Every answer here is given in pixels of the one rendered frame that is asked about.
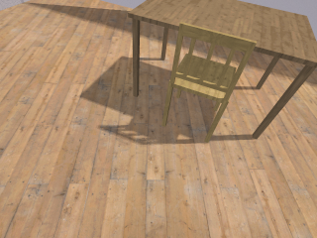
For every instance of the chair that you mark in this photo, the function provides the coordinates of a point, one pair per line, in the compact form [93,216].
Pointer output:
[205,77]

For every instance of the table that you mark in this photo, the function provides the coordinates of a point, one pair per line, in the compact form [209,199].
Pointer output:
[280,34]

